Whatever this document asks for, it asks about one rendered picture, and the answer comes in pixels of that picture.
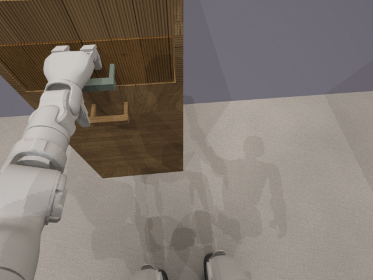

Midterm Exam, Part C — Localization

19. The handle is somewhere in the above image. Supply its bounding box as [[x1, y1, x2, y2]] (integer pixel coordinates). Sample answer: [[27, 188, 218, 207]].
[[82, 64, 116, 92], [89, 114, 129, 127]]

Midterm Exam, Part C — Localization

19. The robot right shin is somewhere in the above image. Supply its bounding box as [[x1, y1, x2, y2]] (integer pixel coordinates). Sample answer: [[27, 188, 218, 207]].
[[210, 250, 226, 259]]

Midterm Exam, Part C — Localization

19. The cabinet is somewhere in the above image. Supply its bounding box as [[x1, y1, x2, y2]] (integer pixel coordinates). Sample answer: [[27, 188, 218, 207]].
[[0, 0, 184, 178]]

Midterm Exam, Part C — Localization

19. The robot left forearm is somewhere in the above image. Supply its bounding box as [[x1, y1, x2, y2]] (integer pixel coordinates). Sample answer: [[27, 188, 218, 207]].
[[0, 79, 83, 178]]

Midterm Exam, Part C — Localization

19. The right robot thigh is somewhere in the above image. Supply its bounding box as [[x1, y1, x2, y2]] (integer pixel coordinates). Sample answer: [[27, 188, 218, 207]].
[[206, 255, 249, 280]]

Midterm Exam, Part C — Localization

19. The drawer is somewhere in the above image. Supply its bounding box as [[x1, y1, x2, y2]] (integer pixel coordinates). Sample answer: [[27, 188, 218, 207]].
[[0, 36, 174, 91]]

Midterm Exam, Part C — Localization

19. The robot left hand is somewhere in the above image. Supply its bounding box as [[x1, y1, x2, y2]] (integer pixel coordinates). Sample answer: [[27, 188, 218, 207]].
[[43, 44, 102, 127]]

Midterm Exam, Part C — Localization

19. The robot left upper arm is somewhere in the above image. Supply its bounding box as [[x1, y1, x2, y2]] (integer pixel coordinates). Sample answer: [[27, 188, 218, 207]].
[[0, 164, 67, 280]]

